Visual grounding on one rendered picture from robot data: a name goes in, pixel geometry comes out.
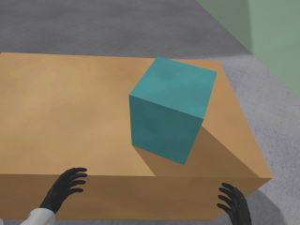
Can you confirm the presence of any pedestal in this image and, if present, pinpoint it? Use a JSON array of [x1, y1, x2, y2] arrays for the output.
[[0, 52, 273, 221]]

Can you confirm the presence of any left robot hand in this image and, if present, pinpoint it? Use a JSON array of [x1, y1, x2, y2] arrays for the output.
[[39, 167, 87, 214]]

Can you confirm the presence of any right robot hand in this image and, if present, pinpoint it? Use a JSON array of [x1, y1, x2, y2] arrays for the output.
[[217, 183, 252, 225]]

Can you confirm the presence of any left robot forearm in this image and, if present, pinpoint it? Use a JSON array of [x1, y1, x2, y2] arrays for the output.
[[21, 208, 55, 225]]

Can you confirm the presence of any carton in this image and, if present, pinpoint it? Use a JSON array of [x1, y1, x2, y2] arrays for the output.
[[128, 56, 217, 165]]

